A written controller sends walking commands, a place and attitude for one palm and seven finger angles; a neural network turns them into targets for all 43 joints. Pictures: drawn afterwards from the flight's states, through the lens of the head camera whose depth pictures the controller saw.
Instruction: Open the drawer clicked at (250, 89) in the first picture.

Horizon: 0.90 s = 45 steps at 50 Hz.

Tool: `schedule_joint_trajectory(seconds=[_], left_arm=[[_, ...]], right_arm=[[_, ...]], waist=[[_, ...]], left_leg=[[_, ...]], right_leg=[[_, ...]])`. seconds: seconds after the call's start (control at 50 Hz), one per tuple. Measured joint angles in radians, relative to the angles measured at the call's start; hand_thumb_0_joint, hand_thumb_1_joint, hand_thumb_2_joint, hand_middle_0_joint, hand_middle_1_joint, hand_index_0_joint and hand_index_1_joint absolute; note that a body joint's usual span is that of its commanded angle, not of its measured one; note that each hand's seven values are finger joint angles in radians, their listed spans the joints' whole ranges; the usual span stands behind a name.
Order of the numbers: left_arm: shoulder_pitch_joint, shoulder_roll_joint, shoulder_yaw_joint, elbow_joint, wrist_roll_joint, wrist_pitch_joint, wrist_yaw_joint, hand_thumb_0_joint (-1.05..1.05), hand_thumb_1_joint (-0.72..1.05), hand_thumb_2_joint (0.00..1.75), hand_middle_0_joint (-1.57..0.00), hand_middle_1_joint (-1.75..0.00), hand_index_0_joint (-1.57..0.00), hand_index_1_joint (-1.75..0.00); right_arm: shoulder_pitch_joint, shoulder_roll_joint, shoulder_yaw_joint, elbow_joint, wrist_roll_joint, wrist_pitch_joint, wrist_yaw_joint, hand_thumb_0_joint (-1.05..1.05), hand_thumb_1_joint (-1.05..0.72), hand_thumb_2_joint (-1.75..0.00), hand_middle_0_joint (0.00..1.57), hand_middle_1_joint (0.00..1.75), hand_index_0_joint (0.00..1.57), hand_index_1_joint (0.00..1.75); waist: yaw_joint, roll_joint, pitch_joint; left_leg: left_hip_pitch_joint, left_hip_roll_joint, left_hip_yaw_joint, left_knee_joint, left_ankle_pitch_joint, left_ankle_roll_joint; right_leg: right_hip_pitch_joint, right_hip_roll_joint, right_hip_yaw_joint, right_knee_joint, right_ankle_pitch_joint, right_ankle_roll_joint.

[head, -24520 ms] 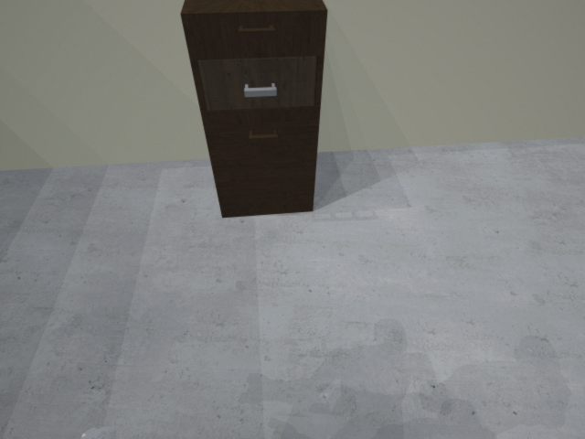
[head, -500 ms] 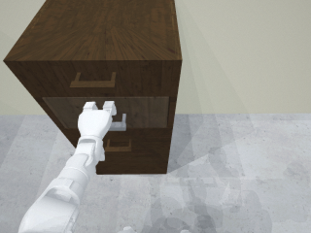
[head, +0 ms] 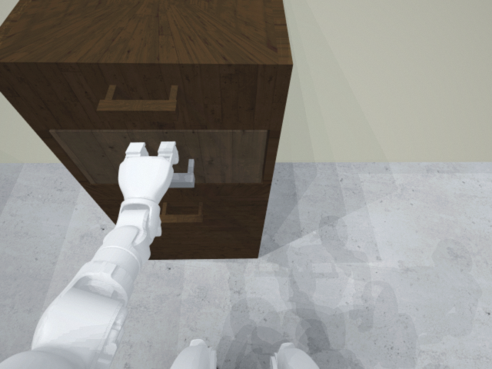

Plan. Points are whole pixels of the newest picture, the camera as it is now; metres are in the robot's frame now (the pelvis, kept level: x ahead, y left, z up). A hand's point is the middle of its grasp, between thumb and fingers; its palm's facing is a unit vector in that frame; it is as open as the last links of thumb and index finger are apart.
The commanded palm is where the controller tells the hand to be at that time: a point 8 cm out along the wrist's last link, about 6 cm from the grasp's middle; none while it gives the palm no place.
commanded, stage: lower the fingers behind the handle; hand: left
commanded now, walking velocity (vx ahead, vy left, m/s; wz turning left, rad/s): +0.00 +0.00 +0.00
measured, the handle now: (167, 172) +0.49 +0.15 -0.04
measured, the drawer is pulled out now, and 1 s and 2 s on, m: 0.00 0.00 0.00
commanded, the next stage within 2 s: lift the fingers back up to retry in 0.78 s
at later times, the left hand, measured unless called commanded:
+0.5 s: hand (156, 190) +0.44 +0.16 -0.03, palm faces +0.03 +0.00 -1.00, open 13.8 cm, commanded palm +0.41 +0.17 -0.01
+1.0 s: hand (156, 190) +0.44 +0.16 -0.03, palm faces +0.01 +0.00 -1.00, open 13.7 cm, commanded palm +0.41 +0.16 +0.01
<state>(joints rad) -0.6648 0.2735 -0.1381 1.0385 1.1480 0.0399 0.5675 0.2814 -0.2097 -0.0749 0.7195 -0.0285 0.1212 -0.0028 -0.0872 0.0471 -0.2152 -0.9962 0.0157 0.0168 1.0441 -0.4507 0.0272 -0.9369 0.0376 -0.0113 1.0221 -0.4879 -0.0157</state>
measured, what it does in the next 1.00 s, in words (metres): stands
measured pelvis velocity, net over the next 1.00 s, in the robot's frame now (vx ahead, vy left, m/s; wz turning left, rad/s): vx -0.04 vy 0.01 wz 0.00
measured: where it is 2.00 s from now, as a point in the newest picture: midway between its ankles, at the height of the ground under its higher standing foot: outside the picture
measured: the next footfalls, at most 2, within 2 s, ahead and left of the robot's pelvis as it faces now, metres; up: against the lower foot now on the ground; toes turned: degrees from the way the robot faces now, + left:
none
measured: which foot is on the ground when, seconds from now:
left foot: down 0.00-1.00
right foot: down 0.00-1.00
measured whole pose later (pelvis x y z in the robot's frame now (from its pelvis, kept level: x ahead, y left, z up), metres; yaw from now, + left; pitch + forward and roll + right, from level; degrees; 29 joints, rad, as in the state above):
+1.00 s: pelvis -0.04 +0.01 -0.02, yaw +0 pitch +24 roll -2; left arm -0.81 0.29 -0.18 1.08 1.11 0.13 0.52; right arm 0.30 -0.22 -0.04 0.70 -0.01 0.09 -0.03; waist -0.12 0.05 -0.21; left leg -1.14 0.01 0.02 1.15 -0.43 0.05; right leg -1.08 0.03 -0.01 1.13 -0.48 0.00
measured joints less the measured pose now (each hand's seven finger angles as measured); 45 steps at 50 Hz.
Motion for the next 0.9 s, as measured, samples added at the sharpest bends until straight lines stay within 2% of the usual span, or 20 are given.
schedule_joint_trajectory(seconds=[0.12, 0.3, 0.56, 0.9], left_arm=[[-0.024, -0.008, -0.006, 0.023, -0.007, 0.023, 0.020, 0.00, -0.49, 0.30, -0.34, -1.26, -0.32, -1.24], [-0.078, 0.000, -0.016, 0.056, -0.011, 0.042, 0.004, 0.00, -0.49, 0.30, -0.34, -1.27, -0.31, -1.29], [-0.120, 0.014, -0.031, 0.050, -0.014, 0.062, -0.010, 0.00, -0.49, 0.30, -0.28, -1.31, -0.31, -1.25], [-0.159, 0.014, -0.046, 0.073, -0.031, 0.091, -0.028, 0.00, -0.49, 0.30, -0.28, -1.30, -0.31, -1.26]], right_arm=[[0.008, -0.003, 0.011, 0.010, 0.005, 0.009, -0.001, 0.01, -0.91, -0.90, 0.20, 0.30, 0.21, 0.30], [0.007, -0.008, 0.028, -0.008, 0.010, -0.001, -0.010, 0.01, -0.91, -0.90, 0.21, 0.30, 0.21, 0.30], [0.004, -0.012, 0.037, -0.028, 0.014, -0.017, -0.019, 0.01, -0.91, -0.90, 0.20, 0.30, 0.21, 0.30], [0.022, -0.006, 0.045, -0.014, 0.014, -0.029, -0.021, 0.01, -0.90, -0.90, 0.21, 0.30, 0.21, 0.30]], waist=[[-0.001, -0.001, -0.004], [-0.014, -0.006, -0.006], [-0.025, -0.006, -0.004], [-0.032, -0.001, 0.002]], left_leg=[[-0.021, 0.000, 0.002, 0.016, -0.002, 0.003], [-0.065, -0.002, -0.002, 0.043, 0.007, 0.006], [-0.140, -0.004, 0.000, 0.105, 0.008, 0.014], [-0.158, -0.008, 0.004, 0.114, 0.016, 0.019]], right_leg=[[-0.021, -0.001, 0.001, 0.017, -0.002, 0.003], [-0.063, -0.002, -0.004, 0.043, 0.005, 0.005], [-0.137, -0.006, -0.003, 0.107, 0.003, 0.012], [-0.156, -0.010, 0.000, 0.118, 0.011, 0.018]])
